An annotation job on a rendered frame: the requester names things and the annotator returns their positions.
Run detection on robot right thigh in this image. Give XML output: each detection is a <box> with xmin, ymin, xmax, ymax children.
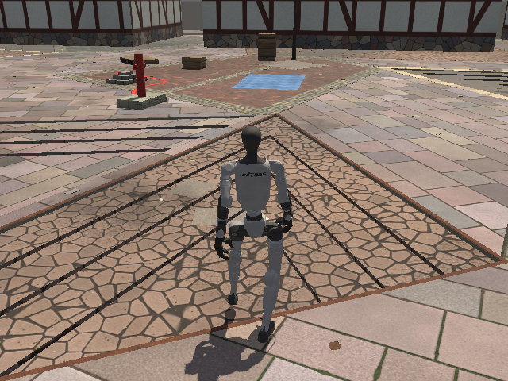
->
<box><xmin>264</xmin><ymin>221</ymin><xmax>283</xmax><ymax>287</ymax></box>

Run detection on robot right forearm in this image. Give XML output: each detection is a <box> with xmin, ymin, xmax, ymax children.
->
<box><xmin>280</xmin><ymin>192</ymin><xmax>293</xmax><ymax>221</ymax></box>

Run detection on right robot hand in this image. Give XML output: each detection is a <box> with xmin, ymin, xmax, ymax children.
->
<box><xmin>275</xmin><ymin>216</ymin><xmax>293</xmax><ymax>233</ymax></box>

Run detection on robot left forearm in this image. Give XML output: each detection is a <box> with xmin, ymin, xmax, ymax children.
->
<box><xmin>215</xmin><ymin>196</ymin><xmax>229</xmax><ymax>238</ymax></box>

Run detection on robot left upper arm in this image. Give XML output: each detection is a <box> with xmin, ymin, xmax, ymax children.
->
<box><xmin>220</xmin><ymin>161</ymin><xmax>236</xmax><ymax>207</ymax></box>

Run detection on robot right upper arm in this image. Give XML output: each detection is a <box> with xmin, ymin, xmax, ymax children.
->
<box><xmin>269</xmin><ymin>160</ymin><xmax>290</xmax><ymax>203</ymax></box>

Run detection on left robot hand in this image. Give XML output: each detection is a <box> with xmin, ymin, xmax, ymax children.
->
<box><xmin>214</xmin><ymin>237</ymin><xmax>234</xmax><ymax>260</ymax></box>

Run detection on robot left foot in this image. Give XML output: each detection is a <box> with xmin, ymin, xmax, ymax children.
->
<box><xmin>227</xmin><ymin>293</ymin><xmax>238</xmax><ymax>305</ymax></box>

